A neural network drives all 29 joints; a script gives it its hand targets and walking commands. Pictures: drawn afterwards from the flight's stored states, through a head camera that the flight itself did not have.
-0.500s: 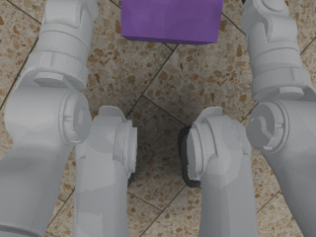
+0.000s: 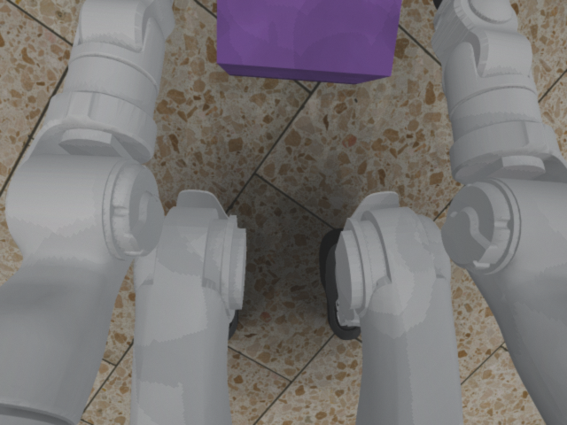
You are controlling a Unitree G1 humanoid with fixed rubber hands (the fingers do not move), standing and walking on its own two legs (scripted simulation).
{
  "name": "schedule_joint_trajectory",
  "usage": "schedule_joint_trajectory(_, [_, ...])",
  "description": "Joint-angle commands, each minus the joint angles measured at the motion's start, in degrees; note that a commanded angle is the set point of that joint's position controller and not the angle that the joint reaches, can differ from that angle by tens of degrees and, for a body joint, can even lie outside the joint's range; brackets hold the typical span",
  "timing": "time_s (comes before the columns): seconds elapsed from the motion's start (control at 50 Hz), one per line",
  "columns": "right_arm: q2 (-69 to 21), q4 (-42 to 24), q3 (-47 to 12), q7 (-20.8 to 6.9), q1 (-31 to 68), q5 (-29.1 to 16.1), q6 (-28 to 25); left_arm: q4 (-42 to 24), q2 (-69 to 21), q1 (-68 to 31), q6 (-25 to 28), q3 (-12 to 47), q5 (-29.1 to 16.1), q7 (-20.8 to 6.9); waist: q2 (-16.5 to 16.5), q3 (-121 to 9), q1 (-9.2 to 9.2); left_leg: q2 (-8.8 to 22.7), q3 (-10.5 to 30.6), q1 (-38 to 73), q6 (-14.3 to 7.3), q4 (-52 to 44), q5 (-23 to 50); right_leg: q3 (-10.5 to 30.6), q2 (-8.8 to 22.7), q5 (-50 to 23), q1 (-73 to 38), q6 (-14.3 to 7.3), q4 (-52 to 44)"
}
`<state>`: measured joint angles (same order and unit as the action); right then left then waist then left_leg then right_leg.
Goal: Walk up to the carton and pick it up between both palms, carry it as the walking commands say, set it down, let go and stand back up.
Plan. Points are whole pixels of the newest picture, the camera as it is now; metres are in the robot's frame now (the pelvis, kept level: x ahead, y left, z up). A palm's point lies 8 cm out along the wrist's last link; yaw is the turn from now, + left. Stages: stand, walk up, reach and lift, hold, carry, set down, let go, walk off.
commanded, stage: set down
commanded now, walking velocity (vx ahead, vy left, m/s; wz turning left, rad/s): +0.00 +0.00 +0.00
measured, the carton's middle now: out of the picture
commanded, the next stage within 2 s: none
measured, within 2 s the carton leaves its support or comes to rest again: neither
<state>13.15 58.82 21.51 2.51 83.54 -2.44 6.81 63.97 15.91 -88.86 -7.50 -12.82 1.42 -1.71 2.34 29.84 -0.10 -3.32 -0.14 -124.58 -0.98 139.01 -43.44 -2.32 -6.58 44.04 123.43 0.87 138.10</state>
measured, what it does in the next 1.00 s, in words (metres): stands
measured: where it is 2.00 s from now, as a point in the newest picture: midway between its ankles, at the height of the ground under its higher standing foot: (283, 301)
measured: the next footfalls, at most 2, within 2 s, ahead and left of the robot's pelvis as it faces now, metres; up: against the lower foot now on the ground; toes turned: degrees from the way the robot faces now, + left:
none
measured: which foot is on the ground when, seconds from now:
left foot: down 0.00-1.00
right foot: down 0.00-1.00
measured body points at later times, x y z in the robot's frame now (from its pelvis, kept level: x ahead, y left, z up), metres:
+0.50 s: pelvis -0.01 +0.00 +0.00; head +0.36 +0.02 +0.25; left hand +0.53 +0.18 -0.19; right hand +0.53 -0.16 -0.18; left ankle +0.08 +0.11 -0.30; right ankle +0.08 -0.11 -0.30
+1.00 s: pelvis -0.03 +0.00 +0.04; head +0.34 +0.02 +0.28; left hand +0.56 +0.18 -0.10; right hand +0.54 -0.15 -0.10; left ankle +0.08 +0.11 -0.30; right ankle +0.08 -0.11 -0.30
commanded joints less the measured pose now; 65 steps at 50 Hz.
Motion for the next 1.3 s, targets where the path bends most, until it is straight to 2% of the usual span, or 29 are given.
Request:
schedule_joint_trajectory(0.0, [-49.19, 1.53, -16.81, -11.49, 14.95, -0.57, 2.85, -0.5, -42.58, -10.79, -0.94, 10.84, -0.65, -9.42, -3.21, -46.43, 2.66, -3.32, 2.2, 25.53, -1.54, -13.52, 36.18, 0.77, -3.17, -31.43, -16.15, -0.79, -11.53])
schedule_joint_trajectory(0.12, [-41.52, 1.39, -14.17, -9.36, 13.03, 0.06, 1.49, -0.58, -34.44, -9.67, 0.25, 8.86, -0.1, -7.26, -3.22, -48.26, 2.59, -2.79, 2.15, 26.4, -0.99, -13.36, 36.66, 0.68, -2.76, -32.15, -17.61, -0.34, -11.54])
schedule_joint_trajectory(0.2, [-32.79, 1.09, -11.75, -6.73, 11.16, 0.3, 0.1, -0.93, -25.41, -8.66, 1.35, 7.1, 0.28, -4.83, -3.34, -50.55, 2.41, -2.31, 2.15, 27.65, -0.44, -13.26, 37.57, 0.65, -2.33, -33.13, -19.32, 0.08, -11.72])
schedule_joint_trajectory(0.26, [-20.6, 0.6, -9.31, -3.33, 9.46, 0.07, -1.45, -1.26, -14.43, -7.04, 2.42, 5.6, 0.3, -1.76, -3.82, -53.83, 2.23, -1.87, 2.24, 29.46, 0.19, -13.12, 39.17, 0.78, -1.77, -34.3, -20.93, 0.44, -12.06])
schedule_joint_trajectory(0.32, [-1.47, -0.49, -7.75, 1.52, 8.11, -1.25, -3.38, -1.68, 3.06, -5.5, 4.19, 3.75, -0.43, 2.75, -4.05, -59.47, 2.1, -1.15, 2.46, 31.15, 0.94, -12.93, 41.71, 1.25, -0.95, -36.65, -23.2, 0.93, -12.44])
schedule_joint_trajectory(0.38, [4.63, -1.44, -9.06, 4.58, 10.01, -2.96, -4.12, -3.34, 11.53, -9.74, 5.58, 3.67, -3.52, 5.49, -3.9, -64.98, 1.57, -0.66, 2.58, 29.42, 1.33, -12.93, 42.46, 2.27, -0.13, -40.51, -26.75, 0.89, -12.29])
schedule_joint_trajectory(0.44, [6.25, -3.4, -10.75, 5.56, 14.26, -5.42, -4.53, -5.77, 11.93, -15.51, 6.16, 7.35, -9.34, 5.69, -4.43, -67.9, -1.12, -0.28, 2.54, 27.8, 1.19, -12.76, 41.3, 2.84, 0.19, -42.3, -29.21, 0.09, -12.62])
schedule_joint_trajectory(0.48, [7.59, -3.66, -11.47, 5.44, 16.81, -6.81, -4.37, -5.65, 11.57, -18.55, 5.83, 10.34, -12.61, 5.13, -5.5, -66.81, -2.68, 0.28, 2.93, 28.39, 0.82, -12.93, 39.34, 2.61, 0.56, -39.22, -26.66, -0.27, -13.49])
schedule_joint_trajectory(0.54, [9.44, -2.64, -11.94, 4.77, 19.57, -7.93, -3.57, -4.8, 12.57, -21.79, 5.12, 12.58, -15.11, 4.57, -6.04, -64.37, -3.51, 1.22, 3.78, 29.54, 0.07, -13.53, 35.27, 2.38, 1.48, -33.2, -21.65, -0.49, -14.48])
schedule_joint_trajectory(0.6, [11.08, -2.47, -11.83, 4.47, 21.49, -8.22, -2.95, -3.89, 14.52, -22.8, 4.41, 12.5, -15.55, 4.39, -5.21, -64.74, -3.6, 1.76, 3.99, 29.18, -0.55, -14.11, 31.72, 2.61, 2.21, -29.82, -21.35, -0.53, -15.1])
schedule_joint_trajectory(0.66, [12.03, -4.72, -11.94, 5.13, 22.24, -8.69, -2.57, -4.95, 16.16, -22.34, 3.61, 11.89, -15.23, 4.7, -5.02, -72.65, -3.12, 1.62, 3.4, 32.78, -0.65, -15.05, 32.08, 2.2, 2.24, -30.7, -26.54, -0.46, -16.03])
schedule_joint_trajectory(0.78, [12.53, -9.54, -12.35, 7.17, 19.27, -8.98, -0.36, -9.08, 16.56, -20.94, 0.74, 12.02, -13.39, 6.89, -7.95, -94.22, -2.88, 0.23, 1.82, 48.92, 0.0, -18.28, 37.03, -0.43, 1.29, -33.14, -35.0, -0.46, -18.99])
schedule_joint_trajectory(0.84, [12.48, -13.06, -12.49, 8.01, 17.45, -8.88, 1.09, -12.59, 16.11, -20.02, -0.74, 11.5, -12.98, 7.97, -8.17, -103.08, -3.15, -0.56, 1.17, 54.12, -0.02, -19.83, 38.89, -1.37, 0.94, -34.16, -38.26, -0.47, -20.54])
schedule_joint_trajectory(0.92, [13.28, -21.47, -11.9, 9.27, 18.41, -8.77, 3.39, -20.35, 16.91, -21.0, -2.75, 10.62, -13.33, 9.03, -7.4, -112.16, -3.7, -1.39, 0.66, 58.35, -0.24, -22.19, 39.87, -1.8, 0.65, -35.6, -42.91, -0.4, -23.03])
schedule_joint_trajectory(1.02, [14.44, -27.77, -11.26, 10.15, 20.91, -8.51, 7.62, -25.09, 18.62, -23.0, -6.37, 9.52, -13.81, 9.39, -6.39, -112.68, -4.13, -1.69, 0.72, 58.62, -0.65, -26.63, 35.64, -1.33, 0.9, -32.92, -45.51, -0.31, -27.5])
schedule_joint_trajectory(1.12, [13.19, -26.73, -11.22, 9.93, 19.89, -8.51, 10.82, -23.43, 18.38, -21.96, -9.13, 9.04, -13.89, 8.38, -5.92, -110.63, -4.26, -1.52, 0.77, 58.08, -0.84, -31.61, 32.75, -0.57, 0.91, -30.79, -47.17, -0.56, -32.67])
schedule_joint_trajectory(1.2, [11.82, -26.26, -11.06, 9.58, 18.5, -8.36, 11.99, -22.73, 17.91, -20.46, -10.11, 8.28, -13.09, 7.47, -5.75, -114.36, -3.98, -1.71, 0.7, 60.3, -0.73, -35.33, 34.37, -0.32, 0.6, -32.12, -50.22, -0.68, -36.43])
schedule_joint_trajectory(1.28, [11.85, -29.02, -10.45, 9.73, 18.51, -7.91, 12.83, -24.48, 18.6, -20.05, -10.92, 6.85, -11.94, 7.29, -5.59, -120.85, -3.52, -2.14, 0.84, 64.04, -0.57, -38.76, 37.31, -0.35, 0.23, -34.54, -54.27, -0.56, -39.84])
